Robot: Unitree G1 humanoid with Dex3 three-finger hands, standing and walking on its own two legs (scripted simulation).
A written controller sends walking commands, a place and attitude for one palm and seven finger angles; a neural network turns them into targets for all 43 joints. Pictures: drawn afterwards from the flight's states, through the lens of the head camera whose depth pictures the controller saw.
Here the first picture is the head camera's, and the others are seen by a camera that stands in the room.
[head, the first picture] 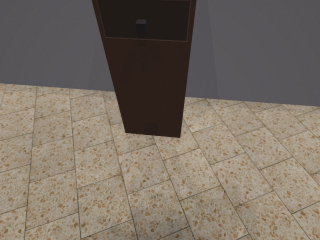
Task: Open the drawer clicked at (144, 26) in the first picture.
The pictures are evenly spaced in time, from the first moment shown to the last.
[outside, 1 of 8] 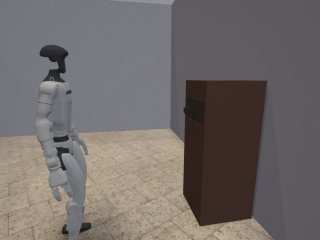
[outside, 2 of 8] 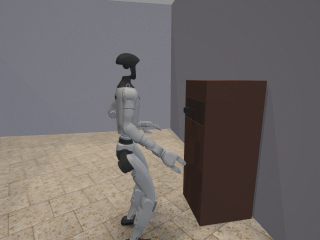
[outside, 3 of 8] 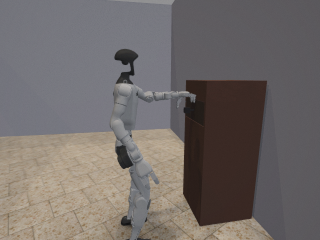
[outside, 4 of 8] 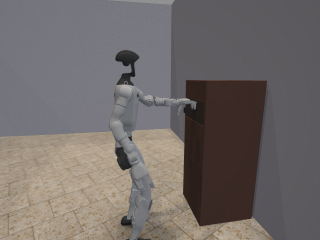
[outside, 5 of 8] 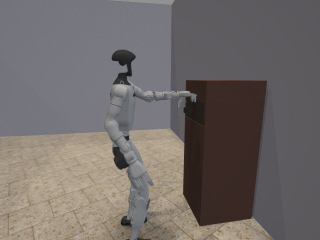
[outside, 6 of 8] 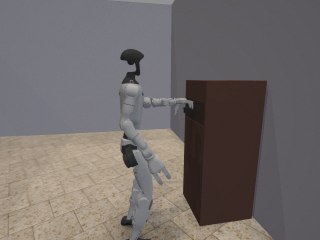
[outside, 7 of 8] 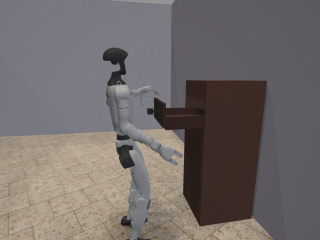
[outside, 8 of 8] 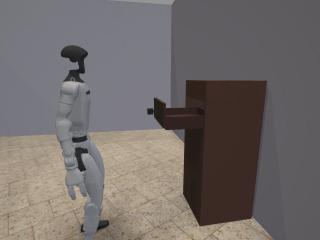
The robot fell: no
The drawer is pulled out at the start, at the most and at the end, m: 0.00 0.30 0.29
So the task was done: yes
